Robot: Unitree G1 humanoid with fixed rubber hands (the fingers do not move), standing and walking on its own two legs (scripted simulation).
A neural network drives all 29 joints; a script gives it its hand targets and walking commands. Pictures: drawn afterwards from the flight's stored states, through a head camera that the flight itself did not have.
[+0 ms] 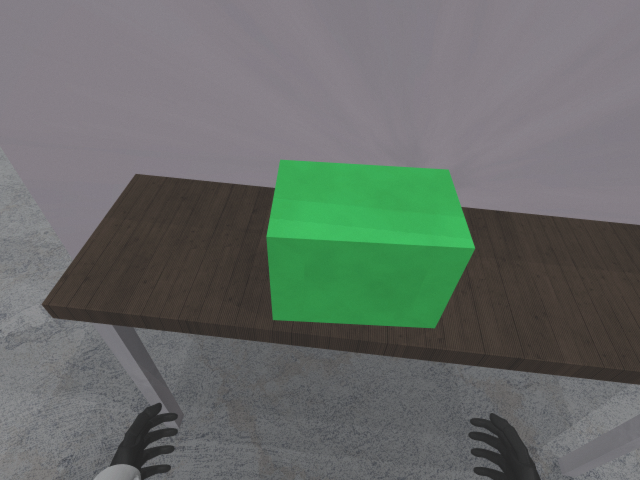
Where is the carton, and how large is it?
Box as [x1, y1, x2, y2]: [266, 160, 474, 327]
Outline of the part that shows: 280,160 266,236 273,319 434,327 474,249 448,170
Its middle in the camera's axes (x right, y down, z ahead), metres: +0.06 +0.02 +0.63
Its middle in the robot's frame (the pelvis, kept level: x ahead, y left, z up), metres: +0.46 -0.01 +0.02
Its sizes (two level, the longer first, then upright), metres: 0.271 0.171 0.200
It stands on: a table, 0.69 m high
